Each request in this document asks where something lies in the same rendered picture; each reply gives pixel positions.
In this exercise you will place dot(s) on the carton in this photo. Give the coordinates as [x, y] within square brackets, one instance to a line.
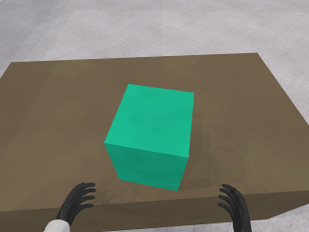
[149, 139]

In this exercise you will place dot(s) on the pedestal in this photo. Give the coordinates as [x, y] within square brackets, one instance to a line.
[55, 116]

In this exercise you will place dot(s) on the left robot hand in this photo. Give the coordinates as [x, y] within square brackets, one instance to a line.
[71, 207]

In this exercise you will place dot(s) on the right robot hand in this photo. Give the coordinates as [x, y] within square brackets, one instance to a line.
[238, 210]

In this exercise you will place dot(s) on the robot left forearm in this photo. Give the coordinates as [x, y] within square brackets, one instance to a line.
[57, 225]

